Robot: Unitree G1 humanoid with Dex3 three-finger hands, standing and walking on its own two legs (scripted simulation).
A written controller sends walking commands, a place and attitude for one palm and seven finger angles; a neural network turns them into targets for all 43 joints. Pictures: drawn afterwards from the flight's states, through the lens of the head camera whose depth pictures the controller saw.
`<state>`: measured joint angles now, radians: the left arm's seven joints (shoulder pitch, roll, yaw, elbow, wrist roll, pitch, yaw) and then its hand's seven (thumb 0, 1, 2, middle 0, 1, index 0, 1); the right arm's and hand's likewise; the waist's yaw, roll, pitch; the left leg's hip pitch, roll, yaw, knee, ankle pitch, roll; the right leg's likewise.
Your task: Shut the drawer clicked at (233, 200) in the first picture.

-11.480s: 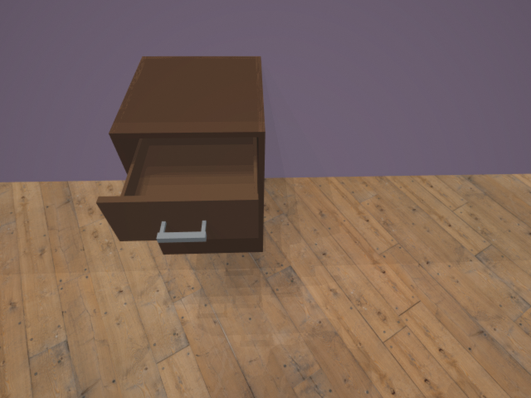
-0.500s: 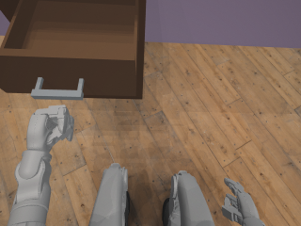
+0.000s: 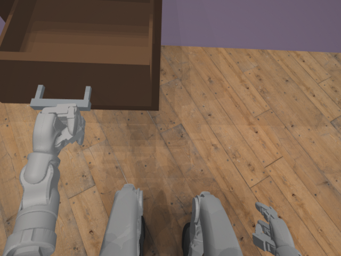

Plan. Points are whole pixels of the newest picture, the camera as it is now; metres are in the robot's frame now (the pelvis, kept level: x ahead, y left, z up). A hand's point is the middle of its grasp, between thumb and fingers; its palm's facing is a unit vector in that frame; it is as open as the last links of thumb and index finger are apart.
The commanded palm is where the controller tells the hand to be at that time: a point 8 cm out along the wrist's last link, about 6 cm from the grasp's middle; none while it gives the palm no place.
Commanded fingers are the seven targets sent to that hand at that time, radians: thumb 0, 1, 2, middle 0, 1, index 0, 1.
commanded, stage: push the drawer shut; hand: left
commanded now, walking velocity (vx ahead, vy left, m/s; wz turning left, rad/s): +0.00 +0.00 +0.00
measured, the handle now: (63, 97) +0.45 +0.27 +0.01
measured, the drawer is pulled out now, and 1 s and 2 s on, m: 0.23 0.13 0.01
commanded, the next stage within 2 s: none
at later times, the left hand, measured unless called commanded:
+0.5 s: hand (77, 116) +0.41 +0.23 +0.00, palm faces +0.02 -1.00 -0.07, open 2.7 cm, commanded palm +0.43 +0.26 +0.01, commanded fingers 0.00 0.90 0.90 -1.40 -1.60 -1.40 -1.60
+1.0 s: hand (82, 86) +0.48 +0.24 +0.00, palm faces +0.03 -1.00 -0.07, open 2.8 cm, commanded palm +0.50 +0.26 +0.01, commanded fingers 0.00 0.90 0.90 -1.40 -1.60 -1.40 -1.60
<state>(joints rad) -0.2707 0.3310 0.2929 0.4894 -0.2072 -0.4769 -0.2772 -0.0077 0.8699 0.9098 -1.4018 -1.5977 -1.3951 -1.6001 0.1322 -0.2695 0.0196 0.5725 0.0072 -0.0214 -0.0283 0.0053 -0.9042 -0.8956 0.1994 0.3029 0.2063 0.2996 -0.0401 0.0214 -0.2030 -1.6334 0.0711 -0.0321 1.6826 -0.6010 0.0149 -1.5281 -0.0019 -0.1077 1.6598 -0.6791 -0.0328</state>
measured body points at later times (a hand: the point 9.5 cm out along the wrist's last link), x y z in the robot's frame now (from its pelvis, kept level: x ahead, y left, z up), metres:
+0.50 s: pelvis -0.02 +0.00 -0.01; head +0.14 +0.05 +0.41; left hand +0.40 +0.29 +0.01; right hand +0.12 -0.26 -0.12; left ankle +0.07 +0.12 -0.52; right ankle +0.04 -0.11 -0.52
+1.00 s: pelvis -0.02 +0.01 -0.02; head +0.17 +0.06 +0.39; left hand +0.47 +0.29 +0.01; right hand +0.05 -0.27 -0.13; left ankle +0.07 +0.12 -0.52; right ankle +0.04 -0.11 -0.52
